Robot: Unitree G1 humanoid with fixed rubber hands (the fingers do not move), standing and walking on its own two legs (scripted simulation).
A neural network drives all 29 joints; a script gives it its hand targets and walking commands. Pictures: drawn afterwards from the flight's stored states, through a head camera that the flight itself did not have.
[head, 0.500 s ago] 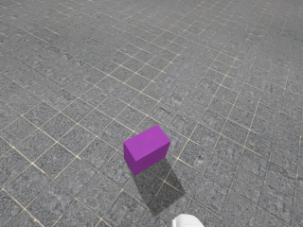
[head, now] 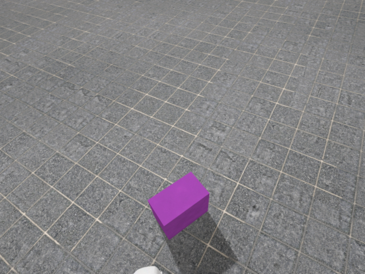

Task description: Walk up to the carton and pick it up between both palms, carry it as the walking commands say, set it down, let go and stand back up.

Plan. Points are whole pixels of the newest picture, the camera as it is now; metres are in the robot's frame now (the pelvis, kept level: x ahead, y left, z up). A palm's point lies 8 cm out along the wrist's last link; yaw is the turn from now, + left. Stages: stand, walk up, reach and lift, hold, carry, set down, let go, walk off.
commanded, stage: walk up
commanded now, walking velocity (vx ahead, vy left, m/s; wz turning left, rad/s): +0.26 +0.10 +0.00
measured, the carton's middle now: (180, 206) +0.51 +0.06 -0.66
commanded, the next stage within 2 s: none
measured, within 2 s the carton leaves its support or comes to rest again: neither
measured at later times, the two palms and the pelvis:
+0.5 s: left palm out of the picture +0.07 +0.27 -0.15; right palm out of the picture +0.12 -0.17 -0.13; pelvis +0.07 +0.05 +0.01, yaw +0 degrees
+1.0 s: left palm out of the picture +0.10 +0.28 -0.14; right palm out of the picture +0.03 -0.20 -0.12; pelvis +0.08 +0.04 +0.01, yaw +5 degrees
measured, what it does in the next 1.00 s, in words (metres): steps on the spot: left foot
